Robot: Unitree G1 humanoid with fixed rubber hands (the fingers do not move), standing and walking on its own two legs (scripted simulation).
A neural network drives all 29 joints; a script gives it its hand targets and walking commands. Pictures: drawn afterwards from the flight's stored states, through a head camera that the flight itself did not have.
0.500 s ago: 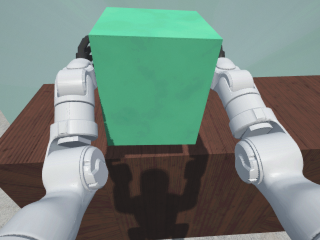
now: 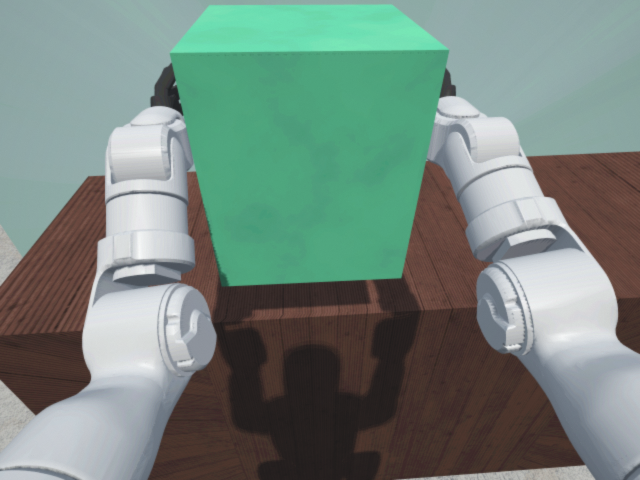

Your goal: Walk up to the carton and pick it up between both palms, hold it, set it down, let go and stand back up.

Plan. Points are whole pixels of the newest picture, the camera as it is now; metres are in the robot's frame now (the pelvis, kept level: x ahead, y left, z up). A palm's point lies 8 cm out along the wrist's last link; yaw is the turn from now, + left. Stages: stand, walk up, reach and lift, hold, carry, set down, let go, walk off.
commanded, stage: hold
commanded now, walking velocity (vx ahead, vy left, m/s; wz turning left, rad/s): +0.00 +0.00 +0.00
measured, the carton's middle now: (307, 144) +0.39 +0.00 +0.28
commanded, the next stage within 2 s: none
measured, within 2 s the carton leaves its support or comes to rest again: neither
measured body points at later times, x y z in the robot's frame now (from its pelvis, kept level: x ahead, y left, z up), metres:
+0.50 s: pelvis +0.00 +0.00 +0.00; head -0.08 +0.01 +0.44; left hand +0.40 +0.15 +0.33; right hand +0.40 -0.15 +0.33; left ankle +0.00 +0.14 -0.75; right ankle +0.06 -0.11 -0.75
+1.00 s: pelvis +0.00 +0.00 +0.00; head -0.08 +0.00 +0.44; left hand +0.40 +0.15 +0.33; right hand +0.40 -0.15 +0.33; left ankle +0.00 +0.14 -0.75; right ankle +0.06 -0.11 -0.75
